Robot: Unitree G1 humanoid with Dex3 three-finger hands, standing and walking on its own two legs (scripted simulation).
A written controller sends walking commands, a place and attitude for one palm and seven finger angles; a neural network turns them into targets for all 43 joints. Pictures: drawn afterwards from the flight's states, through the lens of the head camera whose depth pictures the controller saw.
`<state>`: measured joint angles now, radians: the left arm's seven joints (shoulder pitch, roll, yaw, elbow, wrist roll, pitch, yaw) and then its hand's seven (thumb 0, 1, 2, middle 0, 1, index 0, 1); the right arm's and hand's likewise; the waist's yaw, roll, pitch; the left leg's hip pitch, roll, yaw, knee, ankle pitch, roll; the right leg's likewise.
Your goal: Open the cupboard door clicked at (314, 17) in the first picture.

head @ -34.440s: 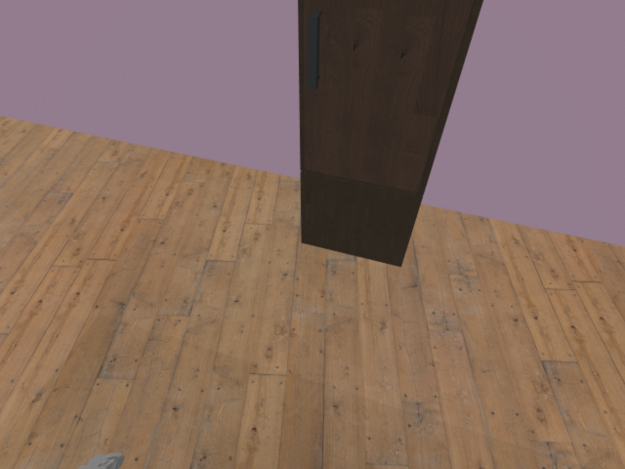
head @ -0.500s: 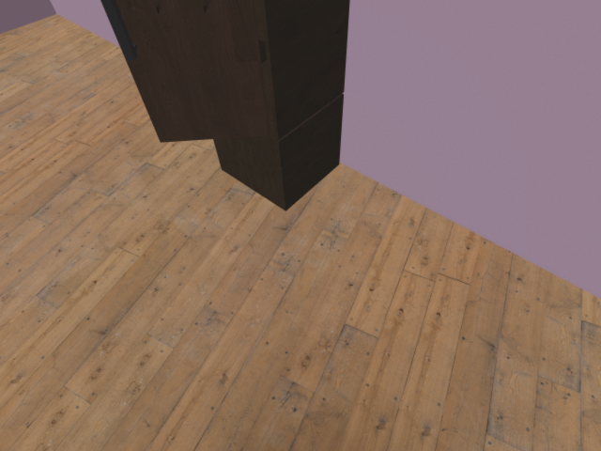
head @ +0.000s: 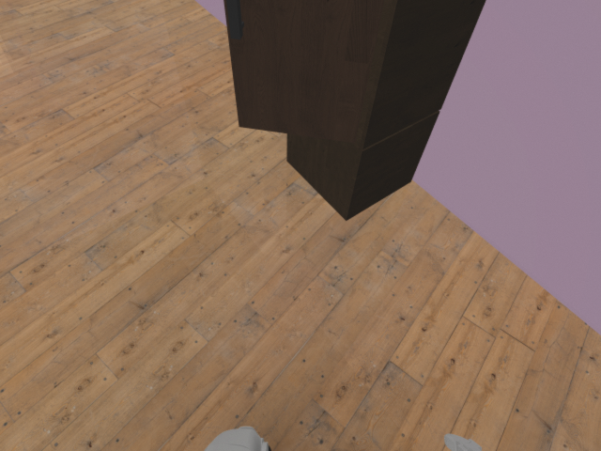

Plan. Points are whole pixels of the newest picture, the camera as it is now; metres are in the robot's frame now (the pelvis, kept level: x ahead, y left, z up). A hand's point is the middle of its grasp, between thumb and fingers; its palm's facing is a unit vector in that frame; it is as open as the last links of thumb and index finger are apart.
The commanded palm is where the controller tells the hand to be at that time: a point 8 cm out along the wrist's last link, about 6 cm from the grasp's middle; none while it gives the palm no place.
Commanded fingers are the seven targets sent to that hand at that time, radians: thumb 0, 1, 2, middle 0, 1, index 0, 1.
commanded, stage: take the last steps up to it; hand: left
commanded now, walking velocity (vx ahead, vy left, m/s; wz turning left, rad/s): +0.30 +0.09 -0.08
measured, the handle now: out of the picture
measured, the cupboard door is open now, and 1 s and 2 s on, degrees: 44 44 44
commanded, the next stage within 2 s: come to a stop and stand still in 0.86 s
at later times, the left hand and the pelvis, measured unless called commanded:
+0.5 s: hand (214, 314) +0.33 +0.18 -0.14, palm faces -0.12 -0.97 -0.19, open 7.4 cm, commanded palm none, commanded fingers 0.00 0.90 0.90 -0.20 -0.30 -0.20 -0.30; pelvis +0.18 +0.03 +0.01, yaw -4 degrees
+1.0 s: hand (187, 313) +0.34 +0.24 -0.17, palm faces +0.02 -0.99 -0.16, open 7.3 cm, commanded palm none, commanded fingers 0.00 0.90 0.90 -0.20 -0.30 -0.20 -0.30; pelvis +0.37 +0.07 +0.01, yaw -4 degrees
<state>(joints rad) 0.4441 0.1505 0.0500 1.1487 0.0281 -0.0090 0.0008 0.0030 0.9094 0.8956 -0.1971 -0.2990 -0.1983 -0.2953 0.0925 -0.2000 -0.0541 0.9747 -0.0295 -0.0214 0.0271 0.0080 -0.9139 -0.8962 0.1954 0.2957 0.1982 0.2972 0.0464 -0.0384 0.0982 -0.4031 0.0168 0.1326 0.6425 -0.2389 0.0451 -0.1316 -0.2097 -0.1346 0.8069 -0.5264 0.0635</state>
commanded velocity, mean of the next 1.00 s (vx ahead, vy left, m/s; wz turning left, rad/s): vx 0.22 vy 0.05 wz -0.03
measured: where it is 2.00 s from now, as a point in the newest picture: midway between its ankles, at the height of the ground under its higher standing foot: (290, 381)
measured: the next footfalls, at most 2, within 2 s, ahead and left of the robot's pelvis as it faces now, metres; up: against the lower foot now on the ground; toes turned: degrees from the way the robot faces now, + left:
right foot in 0.54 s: +0.28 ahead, -0.09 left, +0.00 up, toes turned -11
left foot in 0.92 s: +0.48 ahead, +0.15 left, +0.00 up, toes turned +3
